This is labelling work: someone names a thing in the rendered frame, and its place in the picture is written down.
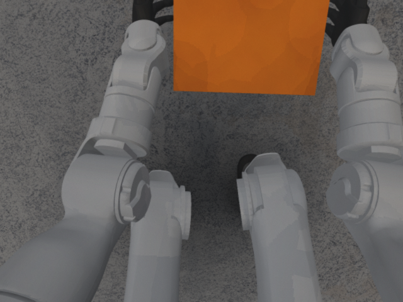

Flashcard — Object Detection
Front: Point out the carton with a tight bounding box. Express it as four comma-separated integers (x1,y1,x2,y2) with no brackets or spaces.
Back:
173,0,330,96

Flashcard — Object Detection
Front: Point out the left robot forearm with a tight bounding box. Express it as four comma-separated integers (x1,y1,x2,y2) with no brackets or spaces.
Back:
62,20,169,203

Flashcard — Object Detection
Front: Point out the right robot forearm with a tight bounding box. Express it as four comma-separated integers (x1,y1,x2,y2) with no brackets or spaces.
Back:
329,24,403,165

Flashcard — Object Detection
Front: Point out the right robot upper arm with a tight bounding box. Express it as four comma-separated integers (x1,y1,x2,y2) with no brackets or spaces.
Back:
326,159,403,302

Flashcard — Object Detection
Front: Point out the robot right hand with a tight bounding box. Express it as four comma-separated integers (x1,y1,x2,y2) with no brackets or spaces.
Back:
325,0,370,47

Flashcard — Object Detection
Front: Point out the robot right foot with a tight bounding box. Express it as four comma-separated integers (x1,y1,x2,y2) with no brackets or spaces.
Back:
237,154,257,179

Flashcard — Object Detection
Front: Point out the robot left hand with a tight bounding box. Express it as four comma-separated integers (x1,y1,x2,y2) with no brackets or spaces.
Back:
132,0,173,26

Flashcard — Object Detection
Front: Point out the left robot thigh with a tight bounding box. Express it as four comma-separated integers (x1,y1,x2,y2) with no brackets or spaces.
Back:
123,181,191,302

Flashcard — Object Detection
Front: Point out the left robot upper arm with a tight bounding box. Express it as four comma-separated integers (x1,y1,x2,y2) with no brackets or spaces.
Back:
0,154,151,302

